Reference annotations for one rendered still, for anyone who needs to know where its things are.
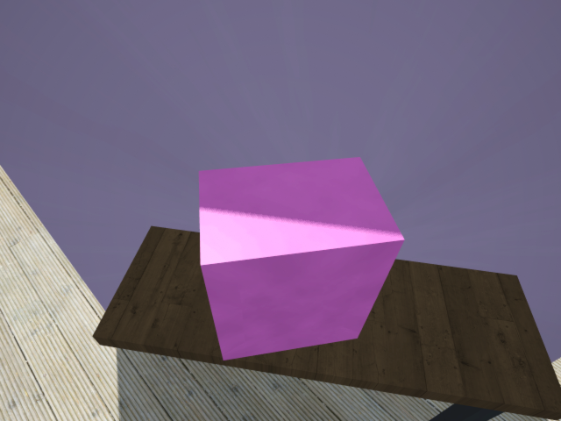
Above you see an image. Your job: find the carton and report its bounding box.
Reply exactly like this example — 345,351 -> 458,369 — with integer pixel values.
199,157 -> 405,360

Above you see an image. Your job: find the table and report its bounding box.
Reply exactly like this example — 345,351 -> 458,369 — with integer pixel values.
92,226 -> 561,421

